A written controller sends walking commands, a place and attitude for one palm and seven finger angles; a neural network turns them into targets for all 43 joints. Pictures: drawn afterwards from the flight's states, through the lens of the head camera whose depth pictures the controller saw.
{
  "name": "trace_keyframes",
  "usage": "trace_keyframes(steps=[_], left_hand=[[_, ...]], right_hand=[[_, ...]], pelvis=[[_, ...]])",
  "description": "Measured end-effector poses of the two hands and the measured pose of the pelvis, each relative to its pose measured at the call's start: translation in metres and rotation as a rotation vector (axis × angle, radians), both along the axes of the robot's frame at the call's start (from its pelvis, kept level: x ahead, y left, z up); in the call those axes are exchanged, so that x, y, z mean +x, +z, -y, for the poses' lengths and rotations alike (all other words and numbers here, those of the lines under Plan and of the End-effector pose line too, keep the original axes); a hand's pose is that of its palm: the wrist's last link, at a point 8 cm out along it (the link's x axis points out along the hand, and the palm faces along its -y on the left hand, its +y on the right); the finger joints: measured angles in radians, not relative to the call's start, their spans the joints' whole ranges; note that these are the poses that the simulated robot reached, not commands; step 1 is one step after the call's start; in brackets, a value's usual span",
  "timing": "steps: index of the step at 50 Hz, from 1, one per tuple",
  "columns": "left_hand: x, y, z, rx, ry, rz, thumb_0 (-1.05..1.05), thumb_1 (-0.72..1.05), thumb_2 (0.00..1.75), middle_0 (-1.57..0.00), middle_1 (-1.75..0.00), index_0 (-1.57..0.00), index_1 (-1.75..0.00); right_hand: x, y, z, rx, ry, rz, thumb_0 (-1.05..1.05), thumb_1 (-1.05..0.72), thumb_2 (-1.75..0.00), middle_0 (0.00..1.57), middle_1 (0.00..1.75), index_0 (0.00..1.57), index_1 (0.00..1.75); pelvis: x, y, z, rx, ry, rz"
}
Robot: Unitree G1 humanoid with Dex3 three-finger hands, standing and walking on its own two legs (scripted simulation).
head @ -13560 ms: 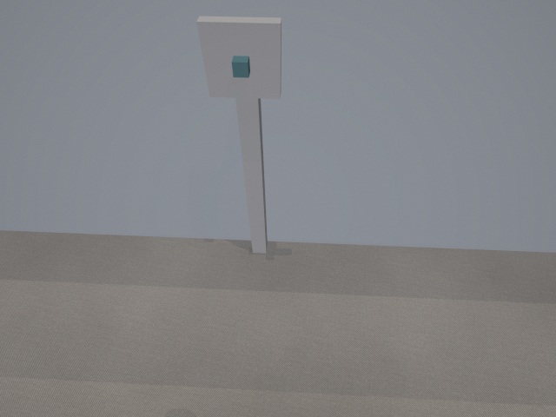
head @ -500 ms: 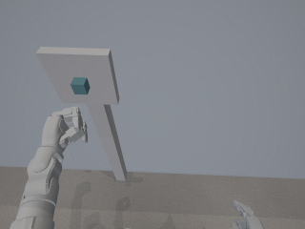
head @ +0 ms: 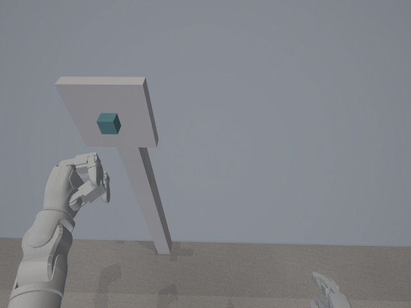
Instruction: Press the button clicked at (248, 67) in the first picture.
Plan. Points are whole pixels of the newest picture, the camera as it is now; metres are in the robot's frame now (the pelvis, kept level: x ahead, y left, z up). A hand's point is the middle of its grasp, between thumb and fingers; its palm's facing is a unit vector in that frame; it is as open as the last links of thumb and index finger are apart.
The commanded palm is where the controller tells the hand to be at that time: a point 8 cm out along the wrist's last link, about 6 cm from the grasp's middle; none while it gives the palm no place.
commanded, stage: draw the hand back to the body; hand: left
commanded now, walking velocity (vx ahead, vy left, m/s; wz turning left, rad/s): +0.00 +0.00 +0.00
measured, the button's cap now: (109, 122) +0.47 +0.24 +0.12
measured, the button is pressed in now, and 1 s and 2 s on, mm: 0 0 0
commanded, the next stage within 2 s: step back with the hand held close in 1.26 s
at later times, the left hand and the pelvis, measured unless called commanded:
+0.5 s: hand (67, 215) +0.23 +0.23 +0.14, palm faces +0.29 -0.92 -0.25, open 3.1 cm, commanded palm +0.19 +0.27 +0.16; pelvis +0.00 +0.00 +0.02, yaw +1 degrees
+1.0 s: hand (31, 212) +0.21 +0.25 +0.19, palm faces +0.39 -0.83 -0.39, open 3.1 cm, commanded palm +0.15 +0.29 +0.20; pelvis +0.03 +0.01 +0.03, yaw +0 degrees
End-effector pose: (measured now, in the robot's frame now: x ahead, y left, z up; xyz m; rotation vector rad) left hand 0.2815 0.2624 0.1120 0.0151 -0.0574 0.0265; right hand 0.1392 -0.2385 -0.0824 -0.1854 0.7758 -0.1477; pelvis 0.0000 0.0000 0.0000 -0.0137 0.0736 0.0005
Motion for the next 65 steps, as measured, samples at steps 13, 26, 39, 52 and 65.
trace_keyframes(steps=[13, 26, 39, 52, 65], left_hand=[[-0.053, 0.019, -0.004, 0.015, 0.040, 0.009, 0.02, 0.90, 0.90, -1.30, -1.50, -1.30, -1.50], [-0.091, 0.038, -0.011, 0.247, 0.288, -0.014, 0.02, 0.90, 0.89, -1.30, -1.50, -1.30, -1.49], [-0.102, 0.074, -0.017, 0.348, 0.346, 0.063, 0.02, 0.90, 0.89, -1.30, -1.50, -1.30, -1.49], [-0.120, 0.096, -0.022, 0.429, 0.379, 0.096, 0.02, 0.89, 0.89, -1.30, -1.50, -1.30, -1.49], [-0.124, 0.086, -0.017, 0.395, 0.391, 0.067, 0.02, 0.89, 0.89, -1.30, -1.50, -1.30, -1.49]], right_hand=[[0.019, 0.020, -0.003, -0.006, 0.043, 0.121, 0.02, -0.90, -0.89, 0.20, 0.30, 0.20, 0.30], [0.042, 0.036, -0.022, -0.022, 0.100, 0.124, 0.02, -0.90, -0.89, 0.21, 0.30, 0.21, 0.30], [0.059, 0.031, -0.037, 0.007, 0.122, 0.084, 0.02, -0.90, -0.89, 0.21, 0.30, 0.21, 0.30], [0.077, 0.037, -0.033, 0.001, 0.126, 0.104, 0.02, -0.90, -0.89, 0.21, 0.30, 0.21, 0.30], [0.071, 0.036, -0.030, -0.006, 0.127, 0.093, 0.02, -0.90, -0.89, 0.21, 0.30, 0.21, 0.30]], pelvis=[[-0.007, 0.006, 0.003, 0.000, 0.016, 0.054], [-0.003, 0.022, 0.001, 0.002, 0.013, 0.112], [0.019, 0.028, -0.008, 0.015, 0.002, 0.139], [0.031, 0.028, -0.007, 0.013, 0.001, 0.135], [0.024, 0.028, -0.001, 0.012, 0.006, 0.141]])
